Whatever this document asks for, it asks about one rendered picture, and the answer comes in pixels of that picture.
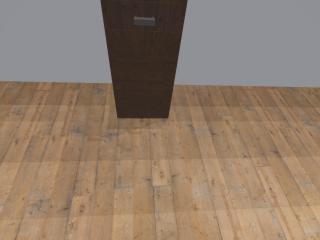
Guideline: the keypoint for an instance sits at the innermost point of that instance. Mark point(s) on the handle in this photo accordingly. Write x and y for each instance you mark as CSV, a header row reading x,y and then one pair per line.
x,y
144,21

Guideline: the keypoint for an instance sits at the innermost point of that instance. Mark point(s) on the drawer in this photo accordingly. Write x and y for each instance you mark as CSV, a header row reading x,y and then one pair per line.
x,y
121,15

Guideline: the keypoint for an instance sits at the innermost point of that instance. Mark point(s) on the cabinet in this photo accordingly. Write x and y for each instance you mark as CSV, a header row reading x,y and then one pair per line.
x,y
143,67

